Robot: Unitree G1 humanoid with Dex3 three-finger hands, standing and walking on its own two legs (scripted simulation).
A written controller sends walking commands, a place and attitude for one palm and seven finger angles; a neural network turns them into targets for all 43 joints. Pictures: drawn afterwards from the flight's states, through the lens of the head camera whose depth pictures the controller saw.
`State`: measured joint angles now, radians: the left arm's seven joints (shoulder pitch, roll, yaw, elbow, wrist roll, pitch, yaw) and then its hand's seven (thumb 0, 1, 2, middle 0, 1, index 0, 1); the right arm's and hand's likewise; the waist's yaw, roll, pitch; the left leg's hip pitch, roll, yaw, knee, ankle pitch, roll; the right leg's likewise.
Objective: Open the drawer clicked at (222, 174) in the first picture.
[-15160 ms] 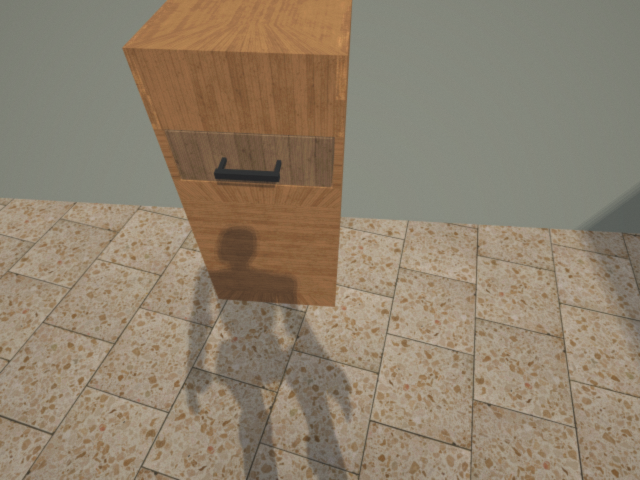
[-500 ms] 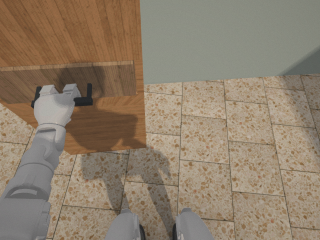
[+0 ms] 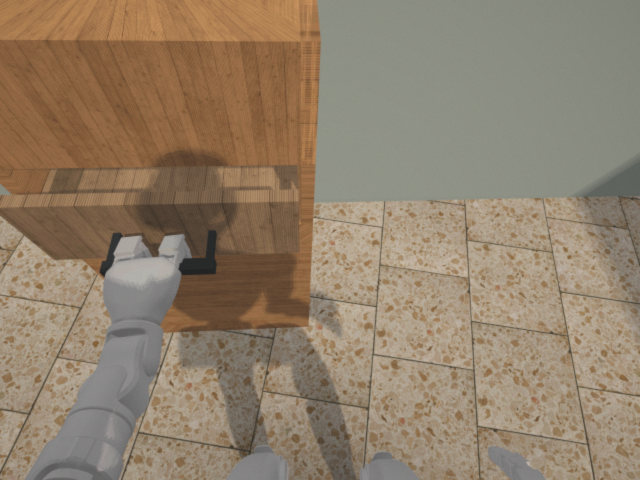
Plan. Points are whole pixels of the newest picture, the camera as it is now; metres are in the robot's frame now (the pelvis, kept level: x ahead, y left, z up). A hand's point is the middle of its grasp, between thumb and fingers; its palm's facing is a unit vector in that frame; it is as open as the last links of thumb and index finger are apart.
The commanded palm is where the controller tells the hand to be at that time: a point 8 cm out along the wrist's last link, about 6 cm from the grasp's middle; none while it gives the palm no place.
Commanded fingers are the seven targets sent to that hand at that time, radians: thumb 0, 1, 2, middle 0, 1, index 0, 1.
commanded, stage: pull the drawer open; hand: left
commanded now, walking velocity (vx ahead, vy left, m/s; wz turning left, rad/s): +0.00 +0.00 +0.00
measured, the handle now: (162, 253) +0.41 +0.24 -0.04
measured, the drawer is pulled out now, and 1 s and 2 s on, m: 0.06 0.18 0.28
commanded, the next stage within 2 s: none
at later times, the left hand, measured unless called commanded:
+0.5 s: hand (154, 339) +0.30 +0.23 -0.06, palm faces -0.05 -0.07 -1.00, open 5.4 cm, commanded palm +0.25 +0.22 -0.01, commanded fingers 0.00 0.90 0.90 -0.40 -1.35 -0.40 -1.35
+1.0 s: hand (147, 391) +0.23 +0.22 -0.06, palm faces -0.04 -0.07 -1.00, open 5.5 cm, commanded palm +0.19 +0.22 -0.01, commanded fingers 0.00 0.90 0.90 -0.40 -1.35 -0.40 -1.35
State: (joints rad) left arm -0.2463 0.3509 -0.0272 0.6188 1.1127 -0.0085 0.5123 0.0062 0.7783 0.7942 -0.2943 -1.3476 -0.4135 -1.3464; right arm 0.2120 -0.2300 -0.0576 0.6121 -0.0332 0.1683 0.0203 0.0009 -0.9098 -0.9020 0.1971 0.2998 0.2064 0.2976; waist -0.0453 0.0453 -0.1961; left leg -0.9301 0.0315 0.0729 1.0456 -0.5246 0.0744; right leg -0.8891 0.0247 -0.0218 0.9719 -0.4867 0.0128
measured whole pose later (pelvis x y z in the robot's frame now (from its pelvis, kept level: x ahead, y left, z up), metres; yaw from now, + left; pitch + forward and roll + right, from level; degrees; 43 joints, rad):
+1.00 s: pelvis -0.01 -0.02 -0.01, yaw +1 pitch +21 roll -2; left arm 0.22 0.33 -0.01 0.27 1.11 -0.03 0.57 0.01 0.77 0.80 -0.27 -1.30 -0.39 -1.31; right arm 0.15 -0.23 -0.04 0.57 -0.04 0.10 0.02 0.01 -0.91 -0.90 0.20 0.30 0.21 0.30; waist -0.01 0.04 -0.20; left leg -0.92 0.03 0.06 1.10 -0.54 0.04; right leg -0.89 0.03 -0.03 1.07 -0.53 -0.02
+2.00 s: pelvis -0.02 -0.04 -0.03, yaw +2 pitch +22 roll +0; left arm 0.62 0.35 0.06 -0.01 1.09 -0.21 0.57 0.01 0.76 0.78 -0.25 -1.29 -0.38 -1.29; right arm 0.10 -0.20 -0.04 0.52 -0.08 0.11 0.04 0.01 -0.91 -0.90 0.20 0.30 0.21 0.30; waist 0.04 0.04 -0.22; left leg -1.01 0.03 0.06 1.21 -0.58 0.03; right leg -0.99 0.03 -0.04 1.20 -0.59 -0.04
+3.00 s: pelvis -0.03 -0.04 -0.03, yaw +3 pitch +21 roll -1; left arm 0.54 0.36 0.06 0.06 1.08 -0.18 0.57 0.00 0.01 0.52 -0.31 -1.25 -0.35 -1.25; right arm 0.12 -0.22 -0.04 0.53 -0.07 0.10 0.01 0.01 -0.91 -0.90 0.20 0.30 0.21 0.30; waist 0.05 0.05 -0.21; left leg -1.02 0.03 0.02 1.21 -0.55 0.02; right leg -0.99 0.02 -0.07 1.19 -0.57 -0.05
